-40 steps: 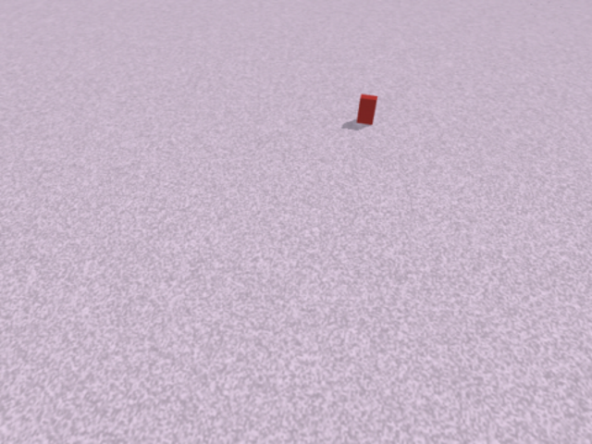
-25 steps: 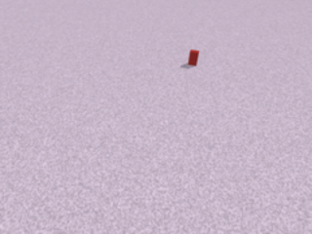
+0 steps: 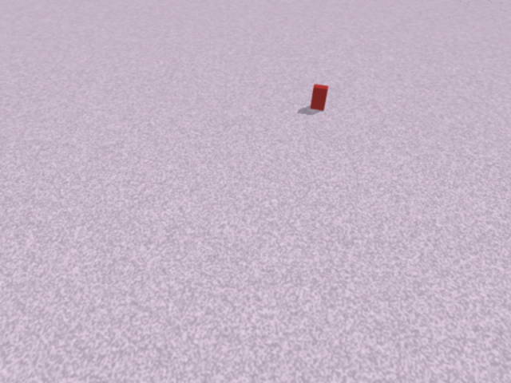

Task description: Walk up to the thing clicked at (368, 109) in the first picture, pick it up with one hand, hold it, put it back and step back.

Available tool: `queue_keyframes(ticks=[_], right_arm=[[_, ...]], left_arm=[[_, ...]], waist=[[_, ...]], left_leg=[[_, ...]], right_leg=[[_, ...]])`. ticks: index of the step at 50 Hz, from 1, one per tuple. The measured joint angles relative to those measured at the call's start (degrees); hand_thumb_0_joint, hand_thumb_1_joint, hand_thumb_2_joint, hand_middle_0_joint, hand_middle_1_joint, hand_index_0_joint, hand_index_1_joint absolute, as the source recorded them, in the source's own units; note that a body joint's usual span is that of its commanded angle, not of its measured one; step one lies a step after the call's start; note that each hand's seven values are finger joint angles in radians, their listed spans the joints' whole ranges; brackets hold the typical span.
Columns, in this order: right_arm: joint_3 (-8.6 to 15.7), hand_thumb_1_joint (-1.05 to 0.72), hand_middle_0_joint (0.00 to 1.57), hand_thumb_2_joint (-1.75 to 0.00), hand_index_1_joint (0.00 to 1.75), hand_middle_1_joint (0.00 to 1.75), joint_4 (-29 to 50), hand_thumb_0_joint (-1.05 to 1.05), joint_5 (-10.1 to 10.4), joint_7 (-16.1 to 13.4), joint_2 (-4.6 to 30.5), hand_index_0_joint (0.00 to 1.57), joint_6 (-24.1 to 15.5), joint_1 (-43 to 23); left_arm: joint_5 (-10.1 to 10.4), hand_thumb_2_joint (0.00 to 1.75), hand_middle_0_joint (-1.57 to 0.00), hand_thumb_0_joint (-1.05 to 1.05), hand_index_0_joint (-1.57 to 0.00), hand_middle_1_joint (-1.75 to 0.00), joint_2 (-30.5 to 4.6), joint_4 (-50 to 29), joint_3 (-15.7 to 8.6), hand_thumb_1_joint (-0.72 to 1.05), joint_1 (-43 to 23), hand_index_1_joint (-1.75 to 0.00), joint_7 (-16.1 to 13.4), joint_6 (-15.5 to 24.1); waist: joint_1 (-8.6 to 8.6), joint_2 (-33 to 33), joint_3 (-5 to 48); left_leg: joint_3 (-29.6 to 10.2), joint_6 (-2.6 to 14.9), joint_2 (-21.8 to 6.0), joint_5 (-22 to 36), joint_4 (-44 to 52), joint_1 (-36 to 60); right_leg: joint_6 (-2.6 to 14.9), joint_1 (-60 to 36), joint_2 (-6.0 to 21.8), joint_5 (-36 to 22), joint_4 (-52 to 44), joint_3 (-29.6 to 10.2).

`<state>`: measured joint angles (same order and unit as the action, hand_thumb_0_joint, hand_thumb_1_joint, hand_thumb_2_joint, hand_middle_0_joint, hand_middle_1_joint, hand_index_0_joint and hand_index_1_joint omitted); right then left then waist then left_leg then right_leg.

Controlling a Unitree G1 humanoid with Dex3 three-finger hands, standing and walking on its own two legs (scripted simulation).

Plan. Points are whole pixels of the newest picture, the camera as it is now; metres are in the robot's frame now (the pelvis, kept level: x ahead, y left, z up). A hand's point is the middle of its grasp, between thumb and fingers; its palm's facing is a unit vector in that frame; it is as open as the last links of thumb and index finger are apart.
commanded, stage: stand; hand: left
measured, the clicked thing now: (319, 97) +1.94 -0.43 -0.70
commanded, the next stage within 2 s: walk up in 0.32 s
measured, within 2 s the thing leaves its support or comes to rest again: neither
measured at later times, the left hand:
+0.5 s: hand out of the picture +0.11 +0.25 -0.14, palm faces -0.11 -0.93 -0.36, open 7.4 cm
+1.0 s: hand (204, 325) +0.26 +0.11 -0.16, palm faces -0.17 -0.93 -0.33, open 7.4 cm
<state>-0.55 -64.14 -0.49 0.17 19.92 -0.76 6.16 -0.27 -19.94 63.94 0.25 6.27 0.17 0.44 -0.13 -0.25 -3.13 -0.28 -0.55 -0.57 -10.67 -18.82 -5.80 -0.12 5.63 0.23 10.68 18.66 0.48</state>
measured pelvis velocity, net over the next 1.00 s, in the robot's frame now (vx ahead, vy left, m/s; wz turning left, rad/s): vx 0.22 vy -0.15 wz -0.24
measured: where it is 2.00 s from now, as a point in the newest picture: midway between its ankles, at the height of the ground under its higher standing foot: (326, 250)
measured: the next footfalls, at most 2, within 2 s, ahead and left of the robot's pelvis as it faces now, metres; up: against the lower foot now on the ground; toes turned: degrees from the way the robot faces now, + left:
right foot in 0.66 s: +0.17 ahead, -0.25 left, +0.00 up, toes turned -15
left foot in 1.12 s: +0.51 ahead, -0.06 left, +0.00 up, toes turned -8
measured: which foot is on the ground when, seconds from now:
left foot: down 0.00-0.66, up 0.68-1.00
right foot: down 0.00-0.36, up 0.38-0.64, down 0.66-1.00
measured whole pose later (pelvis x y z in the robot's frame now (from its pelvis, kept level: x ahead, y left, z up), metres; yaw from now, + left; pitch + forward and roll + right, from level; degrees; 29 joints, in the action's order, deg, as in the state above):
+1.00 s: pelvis +0.22 -0.15 -0.01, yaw -13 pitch -2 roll -2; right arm 3.5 -52.6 -1.7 6.1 23.9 -2.5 9.4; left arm -0.3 -22.5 55.3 -3.4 21.9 4.3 3.9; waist -4.2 -1.8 -2.3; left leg 1.0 -0.7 -7.5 -9.8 -43.9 -32.9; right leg 2.5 2.0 -3.0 17.9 21.6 2.0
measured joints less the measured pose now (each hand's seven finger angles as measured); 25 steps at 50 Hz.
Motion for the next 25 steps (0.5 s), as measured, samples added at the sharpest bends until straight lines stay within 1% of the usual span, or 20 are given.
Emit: queue_keyframes(ticks=[16,17,18,19,20,22,24,25], right_arm=[[0.1,-0.91,0.21,-0.90,0.30,0.30,-0.2,0.01,0.0,0.1,0.1,0.21,0.0,0.4],[0.7,-0.91,0.21,-0.90,0.30,0.30,0.3,0.01,-0.5,0.5,0.1,0.21,-0.1,0.7],[1.5,-0.91,0.21,-0.90,0.30,0.30,1.2,0.01,-1.0,1.1,0.1,0.21,-0.6,1.4],[2.2,-0.91,0.21,-0.90,0.30,0.30,2.1,0.01,-1.4,1.5,0.2,0.21,-1.3,2.0],[2.9,-0.91,0.21,-0.90,0.30,0.30,3.2,0.01,-1.6,1.8,0.5,0.21,-2.0,2.6],[3.9,-0.91,0.21,-0.90,0.30,0.30,4.9,0.01,-1.8,1.9,1.4,0.21,-3.3,3.8],[4.7,-0.90,0.21,-0.90,0.30,0.30,5.7,0.01,-2.0,1.8,2.4,0.21,-3.9,5.3],[5.0,-0.90,0.21,-0.90,0.30,0.30,5.7,0.01,-2.2,1.9,3.0,0.21,-3.9,6.0]], left_arm=[[0.0,0.90,-0.20,0.01,-0.20,-0.30,-0.1,0.0,0.0,0.90,0.4,-0.30,0.1,0.0],[-0.5,0.90,-0.20,0.01,-0.20,-0.30,-0.1,-0.8,-0.7,0.90,1.0,-0.30,0.8,-0.2],[-0.9,0.90,-0.20,0.01,-0.20,-0.30,-0.4,-1.7,-1.6,0.90,2.0,-0.30,1.7,-0.3],[-1.2,0.90,-0.20,0.01,-0.20,-0.30,-0.8,-2.3,-2.3,0.90,2.9,-0.30,2.6,-0.6],[-1.6,0.90,-0.20,0.01,-0.20,-0.30,-1.2,-2.7,-2.8,0.90,3.7,-0.30,3.3,-1.1],[-2.0,0.90,-0.20,0.01,-0.20,-0.30,-2.2,-3.1,-3.6,0.90,4.4,-0.30,4.5,-1.6],[-1.9,0.90,-0.20,0.01,-0.20,-0.30,-3.7,-3.9,-4.2,0.90,4.2,-0.30,5.5,-1.5],[-1.8,0.90,-0.20,0.01,-0.20,-0.30,-4.5,-4.5,-4.6,0.90,4.3,-0.30,6.0,-1.4]], waist=[[0.03,0.0,0.0],[-0.16,0.0,0.3],[-0.44,0.3,0.9],[-0.68,0.6,1.6],[-0.70,0.6,2.2],[0.11,0.1,2.7],[0.83,0.1,2.4],[0.82,0.2,2.4]], left_leg=[[-0.1,-0.21,-0.2,0.3,0.4,0.0],[0.3,0.26,-0.2,-1.5,-0.7,-0.6],[1.1,0.90,-0.3,-4.4,-2.3,-1.2],[2.0,1.37,-0.3,-6.4,-3.2,-1.5],[2.9,1.75,-0.6,-6.9,-3.3,-1.5],[3.9,2.11,-1.5,-5.6,-2.5,-0.9],[4.2,1.91,-2.3,-4.5,-1.2,0.5],[4.7,1.65,-2.8,-4.2,-0.6,1.5]], right_leg=[[0.20,0.1,-0.2,-0.2,-0.2,0.1],[0.49,1.0,-0.3,1.7,1.3,-0.3],[0.91,2.5,-0.3,5.5,4.3,-0.9],[1.12,4.9,-0.2,9.2,9.1,-1.1],[1.19,7.8,-0.1,11.2,14.9,-1.0],[1.20,13.2,0.1,12.3,24.6,-1.1],[1.04,16.8,1.5,12.2,28.9,-1.7],[0.88,18.2,2.4,12.1,29.4,-1.8]])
